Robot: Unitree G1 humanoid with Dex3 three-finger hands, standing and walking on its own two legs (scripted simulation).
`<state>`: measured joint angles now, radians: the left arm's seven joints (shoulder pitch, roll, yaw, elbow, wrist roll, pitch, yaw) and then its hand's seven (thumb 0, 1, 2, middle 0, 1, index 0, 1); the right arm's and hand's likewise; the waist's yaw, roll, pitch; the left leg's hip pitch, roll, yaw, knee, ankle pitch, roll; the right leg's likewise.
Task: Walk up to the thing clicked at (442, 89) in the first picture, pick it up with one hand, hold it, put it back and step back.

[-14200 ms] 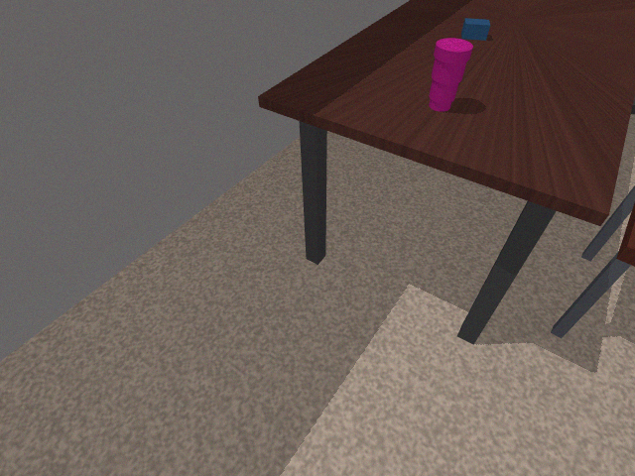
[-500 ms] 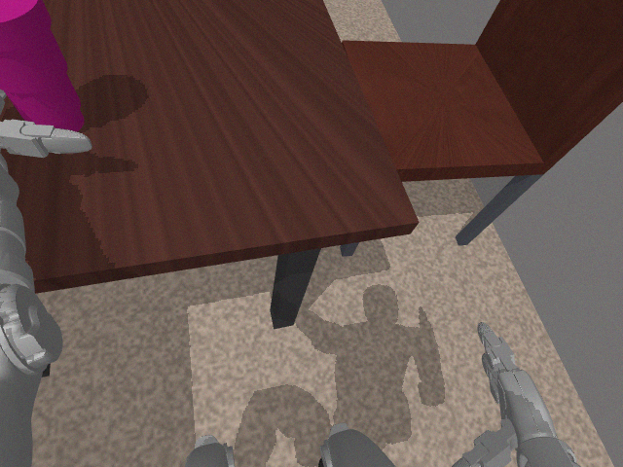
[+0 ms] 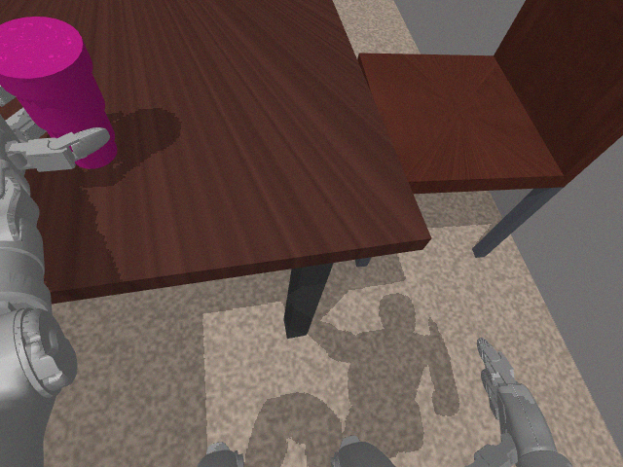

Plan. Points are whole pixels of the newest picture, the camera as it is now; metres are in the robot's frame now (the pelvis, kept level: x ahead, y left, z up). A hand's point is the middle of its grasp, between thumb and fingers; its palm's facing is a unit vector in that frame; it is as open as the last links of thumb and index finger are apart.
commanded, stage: settle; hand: left
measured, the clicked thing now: (68, 107) +0.54 +0.23 +0.12
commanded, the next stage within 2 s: lift in 0.92 s
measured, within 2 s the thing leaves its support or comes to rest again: leaves its support in 0.44 s
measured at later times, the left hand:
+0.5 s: hand (52, 126) +0.51 +0.24 +0.12, palm faces +0.26 -0.97 -0.02, open 10.5 cm
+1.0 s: hand (27, 108) +0.50 +0.24 +0.16, palm faces +0.26 -0.97 -0.02, open 10.6 cm
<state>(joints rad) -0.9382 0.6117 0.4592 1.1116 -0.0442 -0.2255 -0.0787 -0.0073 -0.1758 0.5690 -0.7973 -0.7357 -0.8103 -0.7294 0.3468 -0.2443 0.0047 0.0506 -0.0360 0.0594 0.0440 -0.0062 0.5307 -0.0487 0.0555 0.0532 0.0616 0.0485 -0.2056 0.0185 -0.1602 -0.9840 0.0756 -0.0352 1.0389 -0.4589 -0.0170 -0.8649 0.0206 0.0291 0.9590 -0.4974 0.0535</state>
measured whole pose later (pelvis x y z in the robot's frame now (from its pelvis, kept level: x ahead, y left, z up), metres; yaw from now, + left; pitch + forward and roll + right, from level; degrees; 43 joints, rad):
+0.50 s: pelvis +0.00 +0.00 +0.01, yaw +0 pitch +20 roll -3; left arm -0.88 0.55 0.44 1.01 -0.05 -0.16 -0.05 -0.06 -0.60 0.90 -0.85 -1.17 -0.84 -1.19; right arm 0.34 -0.24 -0.01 0.10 -0.02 0.07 0.01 -0.01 0.53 -0.06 0.05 0.05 0.06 0.05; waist -0.18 0.01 -0.12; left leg -0.88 0.07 -0.02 0.97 -0.44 -0.02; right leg -0.77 0.01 0.04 0.91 -0.48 0.05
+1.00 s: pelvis -0.02 +0.01 +0.02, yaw +0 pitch +17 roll -3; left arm -0.95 0.55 0.42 1.05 -0.05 -0.11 -0.04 -0.08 -0.61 0.94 -0.80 -1.27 -0.79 -1.30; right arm 0.31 -0.22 -0.01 0.21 -0.01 0.04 0.01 -0.01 0.55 -0.05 0.05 0.05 0.06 0.05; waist -0.16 0.02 -0.10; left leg -0.83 0.07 -0.01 0.92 -0.39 -0.01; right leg -0.71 0.01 0.04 0.84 -0.42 0.06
